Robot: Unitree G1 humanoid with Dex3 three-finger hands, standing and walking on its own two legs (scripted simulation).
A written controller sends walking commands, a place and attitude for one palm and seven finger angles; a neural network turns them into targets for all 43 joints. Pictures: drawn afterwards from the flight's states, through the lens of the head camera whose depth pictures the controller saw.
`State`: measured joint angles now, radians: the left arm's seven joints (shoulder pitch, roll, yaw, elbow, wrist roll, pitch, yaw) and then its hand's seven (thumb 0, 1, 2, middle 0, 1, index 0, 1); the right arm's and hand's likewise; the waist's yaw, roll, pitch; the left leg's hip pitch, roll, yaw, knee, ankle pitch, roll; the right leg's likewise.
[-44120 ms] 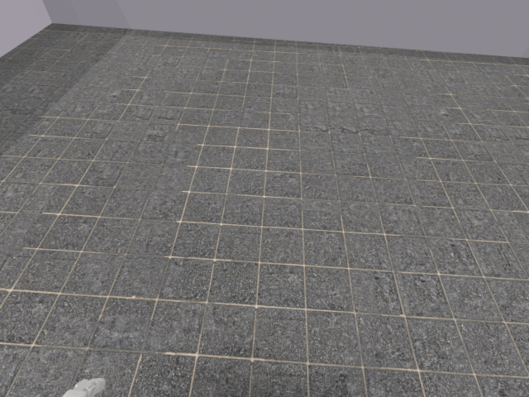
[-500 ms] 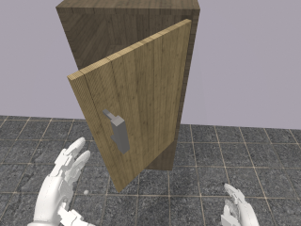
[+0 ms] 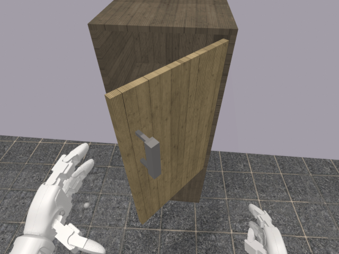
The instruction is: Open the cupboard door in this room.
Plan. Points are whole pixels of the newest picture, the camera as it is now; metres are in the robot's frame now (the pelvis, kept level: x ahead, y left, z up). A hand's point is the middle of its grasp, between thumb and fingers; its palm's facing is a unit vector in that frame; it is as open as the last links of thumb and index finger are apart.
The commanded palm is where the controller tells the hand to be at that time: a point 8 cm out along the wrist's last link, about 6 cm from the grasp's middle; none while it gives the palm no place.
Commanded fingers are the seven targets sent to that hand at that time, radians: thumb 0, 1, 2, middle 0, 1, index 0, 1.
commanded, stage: draw the hand back to the body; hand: left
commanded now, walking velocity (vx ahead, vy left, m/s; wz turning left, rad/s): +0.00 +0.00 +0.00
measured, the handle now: (147, 154) +0.32 +0.09 +0.09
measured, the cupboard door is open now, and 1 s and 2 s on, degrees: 50 50 50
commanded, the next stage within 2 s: step back with the hand held close in 1.08 s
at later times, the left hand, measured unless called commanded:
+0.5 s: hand (40, 175) +0.20 +0.25 +0.17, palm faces +0.36 -0.86 -0.37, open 11.5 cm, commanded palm +0.16 +0.29 +0.18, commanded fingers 0.00 0.58 0.76 -0.19 -0.30 -0.19 -0.30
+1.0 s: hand (39, 167) +0.21 +0.25 +0.18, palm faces +0.41 -0.83 -0.38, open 7.5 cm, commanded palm +0.16 +0.29 +0.20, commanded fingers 0.00 0.90 0.90 -0.20 -0.30 -0.20 -0.30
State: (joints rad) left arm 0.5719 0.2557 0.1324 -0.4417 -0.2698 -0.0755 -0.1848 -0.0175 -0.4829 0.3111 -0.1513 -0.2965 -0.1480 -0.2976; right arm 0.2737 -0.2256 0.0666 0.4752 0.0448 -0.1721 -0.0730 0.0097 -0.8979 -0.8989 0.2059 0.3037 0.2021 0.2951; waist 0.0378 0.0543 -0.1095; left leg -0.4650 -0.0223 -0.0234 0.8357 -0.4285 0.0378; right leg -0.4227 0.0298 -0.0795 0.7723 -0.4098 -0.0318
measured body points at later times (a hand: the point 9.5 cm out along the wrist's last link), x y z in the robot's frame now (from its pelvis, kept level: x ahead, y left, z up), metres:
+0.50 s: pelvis +0.01 +0.02 +0.03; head -0.01 +0.01 +0.48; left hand +0.18 +0.29 +0.19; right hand +0.20 -0.20 -0.04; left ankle +0.00 +0.09 -0.71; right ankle +0.00 -0.10 -0.71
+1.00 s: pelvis +0.02 +0.00 +0.04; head +0.00 -0.02 +0.49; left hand +0.18 +0.29 +0.20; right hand +0.20 -0.23 -0.04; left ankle +0.00 +0.09 -0.71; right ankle +0.00 -0.10 -0.71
